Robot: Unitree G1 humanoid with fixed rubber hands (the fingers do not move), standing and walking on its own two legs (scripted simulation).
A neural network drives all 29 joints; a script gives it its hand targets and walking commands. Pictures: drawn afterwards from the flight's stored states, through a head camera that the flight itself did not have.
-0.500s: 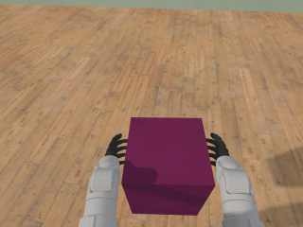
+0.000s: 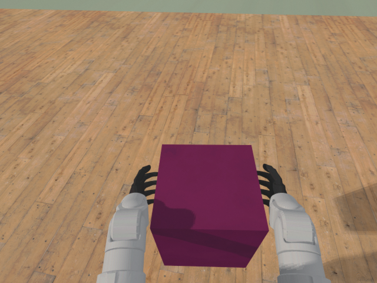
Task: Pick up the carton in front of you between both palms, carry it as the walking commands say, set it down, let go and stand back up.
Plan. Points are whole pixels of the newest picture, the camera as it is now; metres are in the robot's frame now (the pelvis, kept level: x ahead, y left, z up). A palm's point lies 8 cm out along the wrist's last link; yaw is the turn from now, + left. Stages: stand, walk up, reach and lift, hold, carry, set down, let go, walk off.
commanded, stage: carry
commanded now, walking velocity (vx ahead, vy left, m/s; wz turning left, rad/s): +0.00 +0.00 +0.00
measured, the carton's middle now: (205, 208) +0.31 +0.00 -0.04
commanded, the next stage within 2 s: none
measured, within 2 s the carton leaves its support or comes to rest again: neither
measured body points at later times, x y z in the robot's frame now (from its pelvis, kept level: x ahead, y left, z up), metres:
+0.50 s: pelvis +0.03 +0.00 +0.01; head +0.00 -0.02 +0.46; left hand +0.32 +0.15 +0.04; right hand +0.32 -0.16 +0.04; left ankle -0.08 +0.07 -0.73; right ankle +0.06 -0.12 -0.71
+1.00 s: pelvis +0.25 -0.01 +0.00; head +0.26 -0.01 +0.45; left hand +0.56 +0.13 +0.04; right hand +0.55 -0.17 +0.04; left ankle +0.38 +0.10 -0.72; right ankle +0.09 -0.13 -0.73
